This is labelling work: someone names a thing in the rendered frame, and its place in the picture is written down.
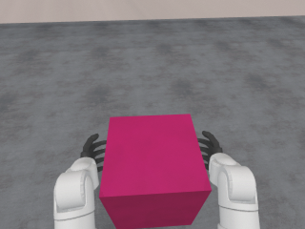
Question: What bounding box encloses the right robot hand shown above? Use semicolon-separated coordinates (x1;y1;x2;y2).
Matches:
197;131;223;171

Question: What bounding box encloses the left robot forearm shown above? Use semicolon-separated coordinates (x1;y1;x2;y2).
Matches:
53;156;99;229

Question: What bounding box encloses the carton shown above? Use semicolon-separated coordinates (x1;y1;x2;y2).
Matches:
99;114;212;229

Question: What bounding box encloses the right robot forearm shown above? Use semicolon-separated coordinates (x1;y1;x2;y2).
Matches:
209;153;260;229

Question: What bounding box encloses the left robot hand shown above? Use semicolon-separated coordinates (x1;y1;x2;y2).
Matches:
80;134;107;172

